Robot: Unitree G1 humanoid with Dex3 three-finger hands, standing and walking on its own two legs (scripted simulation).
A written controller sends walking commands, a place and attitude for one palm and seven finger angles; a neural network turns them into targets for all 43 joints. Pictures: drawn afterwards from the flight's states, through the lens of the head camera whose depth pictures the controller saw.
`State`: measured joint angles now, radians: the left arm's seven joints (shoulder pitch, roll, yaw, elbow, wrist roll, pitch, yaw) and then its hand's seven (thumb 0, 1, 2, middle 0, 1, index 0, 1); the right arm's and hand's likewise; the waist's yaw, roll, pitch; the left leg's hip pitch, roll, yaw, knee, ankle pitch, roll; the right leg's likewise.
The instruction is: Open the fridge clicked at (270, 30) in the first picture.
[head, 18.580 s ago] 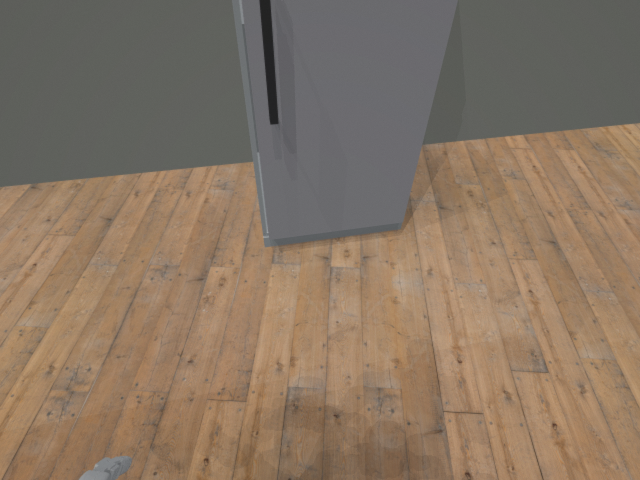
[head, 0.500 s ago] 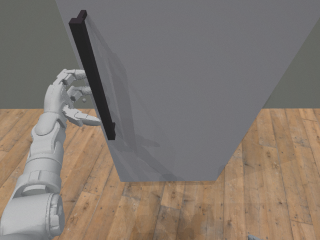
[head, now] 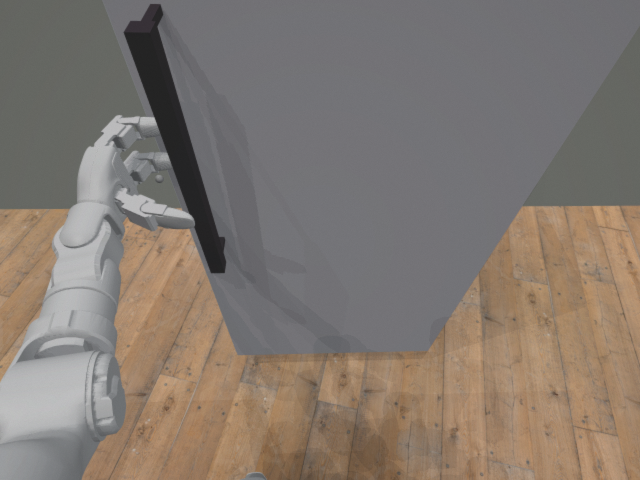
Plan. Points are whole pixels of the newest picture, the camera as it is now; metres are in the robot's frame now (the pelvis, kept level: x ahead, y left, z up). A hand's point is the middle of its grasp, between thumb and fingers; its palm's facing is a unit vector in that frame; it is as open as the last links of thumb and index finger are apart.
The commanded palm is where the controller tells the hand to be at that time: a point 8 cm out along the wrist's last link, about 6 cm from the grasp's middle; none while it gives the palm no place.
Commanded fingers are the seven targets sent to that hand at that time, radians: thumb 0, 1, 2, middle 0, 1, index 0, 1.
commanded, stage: feel for the door with the fingertips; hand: left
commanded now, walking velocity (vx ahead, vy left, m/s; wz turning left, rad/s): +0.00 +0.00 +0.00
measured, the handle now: (194, 172) +0.49 +0.17 +0.10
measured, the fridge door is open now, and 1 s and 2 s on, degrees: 0 0 0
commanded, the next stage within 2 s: slide the fingers in behind the handle in 0.04 s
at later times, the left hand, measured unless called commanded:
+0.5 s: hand (158, 187) +0.44 +0.20 +0.13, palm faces +0.04 -1.00 +0.01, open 14.0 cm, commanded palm +0.41 +0.25 +0.13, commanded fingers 0.00 -0.50 0.30 -0.30 -1.20 -0.30 -1.20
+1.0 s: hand (173, 184) +0.45 +0.19 +0.12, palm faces +0.04 -1.00 +0.01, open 14.0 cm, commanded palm +0.41 +0.23 +0.13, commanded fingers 0.00 -0.50 0.30 -0.30 -1.20 -0.30 -1.20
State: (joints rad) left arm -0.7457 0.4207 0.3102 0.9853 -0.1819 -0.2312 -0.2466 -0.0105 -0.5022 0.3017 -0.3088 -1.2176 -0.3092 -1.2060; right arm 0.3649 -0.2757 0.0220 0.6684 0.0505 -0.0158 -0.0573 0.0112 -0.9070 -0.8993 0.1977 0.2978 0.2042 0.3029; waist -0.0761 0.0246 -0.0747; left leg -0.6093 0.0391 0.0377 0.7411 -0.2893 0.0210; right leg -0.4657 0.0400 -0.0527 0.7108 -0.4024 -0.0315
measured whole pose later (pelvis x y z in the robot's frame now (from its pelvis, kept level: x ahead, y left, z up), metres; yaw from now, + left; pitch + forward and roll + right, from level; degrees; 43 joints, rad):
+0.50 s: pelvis +0.00 +0.00 +0.00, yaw +0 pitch +8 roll -2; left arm -0.68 0.39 0.31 0.93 -0.18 -0.23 -0.23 -0.01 -0.50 0.30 -0.30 -1.21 -0.30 -1.20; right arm 0.35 -0.26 0.03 0.65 0.05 -0.01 -0.05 0.01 -0.91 -0.90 0.20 0.30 0.20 0.30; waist -0.07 0.03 -0.08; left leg -0.60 0.04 0.04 0.75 -0.29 0.03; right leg -0.46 0.04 -0.04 0.71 -0.40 -0.03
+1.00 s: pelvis +0.00 +0.00 +0.00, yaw +0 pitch +8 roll -2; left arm -0.70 0.36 0.29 0.92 -0.16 -0.22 -0.17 -0.01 -0.50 0.30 -0.30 -1.20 -0.30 -1.20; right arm 0.34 -0.26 0.03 0.65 0.04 -0.02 -0.04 0.01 -0.91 -0.90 0.20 0.30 0.20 0.30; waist -0.08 0.02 -0.08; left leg -0.60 0.04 0.05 0.75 -0.30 0.02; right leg -0.46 0.04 -0.04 0.71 -0.40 -0.03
